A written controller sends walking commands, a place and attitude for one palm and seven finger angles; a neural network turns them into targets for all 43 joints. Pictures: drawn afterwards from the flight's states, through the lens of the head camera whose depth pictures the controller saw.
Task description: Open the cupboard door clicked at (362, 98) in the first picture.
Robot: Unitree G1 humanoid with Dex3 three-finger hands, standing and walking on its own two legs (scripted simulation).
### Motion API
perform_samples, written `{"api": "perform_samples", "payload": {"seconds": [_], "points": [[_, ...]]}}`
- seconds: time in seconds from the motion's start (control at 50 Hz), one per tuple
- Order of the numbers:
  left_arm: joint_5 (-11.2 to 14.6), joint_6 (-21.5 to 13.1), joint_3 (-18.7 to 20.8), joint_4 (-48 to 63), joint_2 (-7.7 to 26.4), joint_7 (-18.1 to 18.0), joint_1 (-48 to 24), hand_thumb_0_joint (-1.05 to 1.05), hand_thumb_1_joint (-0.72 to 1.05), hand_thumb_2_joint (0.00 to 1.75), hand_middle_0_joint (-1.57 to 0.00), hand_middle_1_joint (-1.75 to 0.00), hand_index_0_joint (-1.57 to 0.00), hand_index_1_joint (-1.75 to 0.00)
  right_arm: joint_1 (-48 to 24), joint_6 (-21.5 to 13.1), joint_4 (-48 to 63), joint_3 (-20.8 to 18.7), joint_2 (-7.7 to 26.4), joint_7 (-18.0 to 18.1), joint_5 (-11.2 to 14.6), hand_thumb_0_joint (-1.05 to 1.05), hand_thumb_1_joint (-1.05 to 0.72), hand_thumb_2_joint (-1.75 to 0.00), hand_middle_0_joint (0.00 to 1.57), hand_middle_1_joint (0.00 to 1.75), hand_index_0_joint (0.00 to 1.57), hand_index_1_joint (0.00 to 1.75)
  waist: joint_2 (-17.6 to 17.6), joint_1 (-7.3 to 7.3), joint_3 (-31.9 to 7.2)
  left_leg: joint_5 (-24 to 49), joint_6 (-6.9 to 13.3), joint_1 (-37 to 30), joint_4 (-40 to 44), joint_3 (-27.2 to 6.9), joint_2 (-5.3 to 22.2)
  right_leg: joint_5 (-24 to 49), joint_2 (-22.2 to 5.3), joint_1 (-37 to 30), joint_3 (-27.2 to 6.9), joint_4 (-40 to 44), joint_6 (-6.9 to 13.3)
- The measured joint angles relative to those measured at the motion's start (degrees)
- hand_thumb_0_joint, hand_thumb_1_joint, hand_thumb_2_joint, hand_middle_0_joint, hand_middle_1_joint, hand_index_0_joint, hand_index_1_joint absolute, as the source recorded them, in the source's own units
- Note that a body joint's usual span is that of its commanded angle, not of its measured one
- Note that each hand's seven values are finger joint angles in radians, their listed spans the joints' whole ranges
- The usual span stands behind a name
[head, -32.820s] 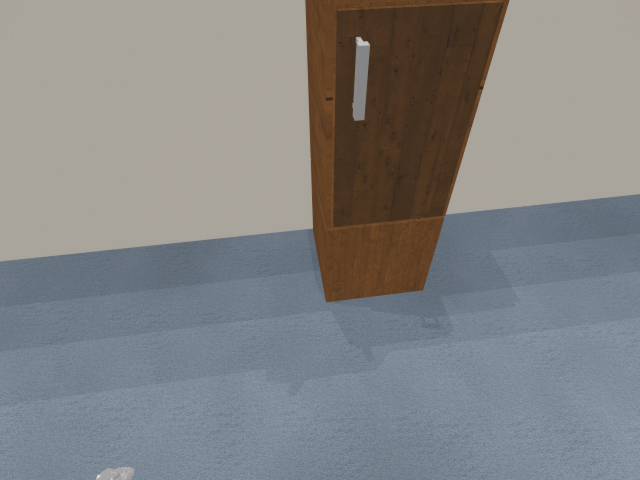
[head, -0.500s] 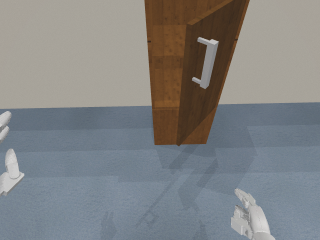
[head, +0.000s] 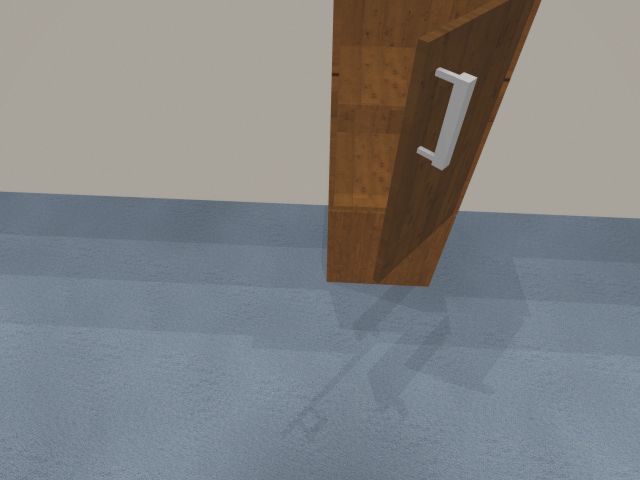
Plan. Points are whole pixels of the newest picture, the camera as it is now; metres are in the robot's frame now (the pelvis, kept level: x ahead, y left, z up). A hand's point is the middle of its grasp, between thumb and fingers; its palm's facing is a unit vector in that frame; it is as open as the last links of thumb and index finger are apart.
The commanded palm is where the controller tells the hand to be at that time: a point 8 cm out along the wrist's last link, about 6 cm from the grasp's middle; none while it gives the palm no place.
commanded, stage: let the arm hang, fingers relaxed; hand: left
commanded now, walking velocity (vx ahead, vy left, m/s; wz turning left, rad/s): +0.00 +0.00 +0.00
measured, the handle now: (441, 120) +0.63 -0.16 +0.12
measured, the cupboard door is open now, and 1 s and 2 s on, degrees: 48 48 48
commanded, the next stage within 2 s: look to check the result in 0.58 s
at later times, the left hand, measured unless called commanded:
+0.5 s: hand out of the picture -0.01 +0.16 -0.17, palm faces +0.03 -0.99 -0.16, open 7.4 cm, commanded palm none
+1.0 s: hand out of the picture +0.00 +0.16 -0.17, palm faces +0.05 -0.98 -0.19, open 7.4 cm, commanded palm none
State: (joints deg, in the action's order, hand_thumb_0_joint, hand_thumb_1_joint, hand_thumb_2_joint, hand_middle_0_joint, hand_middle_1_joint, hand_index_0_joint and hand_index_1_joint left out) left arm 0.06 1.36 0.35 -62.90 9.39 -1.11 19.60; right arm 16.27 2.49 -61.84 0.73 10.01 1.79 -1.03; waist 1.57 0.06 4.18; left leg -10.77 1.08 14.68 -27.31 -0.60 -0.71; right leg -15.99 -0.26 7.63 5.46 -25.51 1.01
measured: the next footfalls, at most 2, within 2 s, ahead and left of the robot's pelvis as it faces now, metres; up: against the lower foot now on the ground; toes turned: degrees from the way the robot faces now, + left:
right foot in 1.98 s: +0.01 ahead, -0.15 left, +0.00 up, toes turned -21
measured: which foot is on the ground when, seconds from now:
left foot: down 0.00-1.00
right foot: down 0.00-1.00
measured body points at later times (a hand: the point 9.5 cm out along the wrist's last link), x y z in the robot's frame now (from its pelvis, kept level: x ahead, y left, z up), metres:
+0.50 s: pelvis +0.01 +0.01 +0.00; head +0.01 +0.00 +0.45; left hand -0.01 +0.21 -0.16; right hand -0.02 -0.20 -0.17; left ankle +0.04 +0.10 -0.74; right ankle -0.02 -0.11 -0.74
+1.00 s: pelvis +0.03 +0.00 +0.00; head +0.04 -0.01 +0.45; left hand +0.00 +0.21 -0.15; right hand +0.01 -0.21 -0.17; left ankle +0.04 +0.10 -0.74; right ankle -0.02 -0.11 -0.74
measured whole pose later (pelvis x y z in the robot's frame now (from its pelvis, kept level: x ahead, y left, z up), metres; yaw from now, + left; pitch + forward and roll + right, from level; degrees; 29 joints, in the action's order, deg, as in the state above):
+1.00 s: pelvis +0.03 +0.00 +0.00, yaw -1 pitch -1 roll +0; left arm 0.1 -0.7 0.7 -66.5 6.5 -2.3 18.1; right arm 15.0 0.5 -66.6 0.4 7.9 2.6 -0.8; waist 1.1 -0.3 2.8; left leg -11.3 1.2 11.2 -23.8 0.6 -1.6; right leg -17.2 -1.2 5.3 4.3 -23.8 0.6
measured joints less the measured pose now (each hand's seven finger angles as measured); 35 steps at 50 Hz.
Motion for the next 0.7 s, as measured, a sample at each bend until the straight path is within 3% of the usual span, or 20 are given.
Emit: {"api": "perform_samples", "payload": {"seconds": [0.28, 0.5, 0.7], "points": [[-0.12, -1.27, 0.25, -3.19, -1.84, -0.85, -0.52, 0.01, 0.91, 0.9, -0.2, -0.3, -0.19, -0.3, 0.86, -1.05, -3.64, -0.01, -3.06, -0.03, 0.04, 0.0, -0.91, -0.9, 0.2, 0.3, 0.2, 0.3, 0.69, -0.56, -1.97, 1.38, 0.68, -1.51, 2.79, 1.63, -0.98, 0.07, -1.18, 0.44, -1.56, -0.52, -0.69], [-0.12, -1.95, 0.07, -2.83, -4.17, -0.86, -1.96, 0.0, 0.91, 0.9, -0.2, -0.3, -0.19, -0.3, 0.95, -1.62, -4.3, -0.43, -3.16, 0.29, 0.08, 0.0, -0.91, -0.9, 0.19, 0.3, 0.2, 0.3, -0.64, -0.82, -2.28, 0.84, 0.61, -1.61, 2.75, 1.7, -1.02, -0.39, -1.22, 0.29, -1.64, -0.41, -0.69], [-0.06, -2.04, 0.38, -3.28, -3.94, -1.04, -1.8, 0.0, 0.91, 0.9, -0.2, -0.3, -0.2, -0.3, 0.32, -1.94, -4.37, -0.43, -2.97, 0.63, 0.2, 0.0, -0.91, -0.9, 0.19, 0.3, 0.2, 0.3, -0.6, -0.66, -1.78, 0.19, 0.5, -2.24, 2.93, 1.46, -1.0, -0.73, -1.14, -0.76, -1.42, 0.51, -0.67]]}}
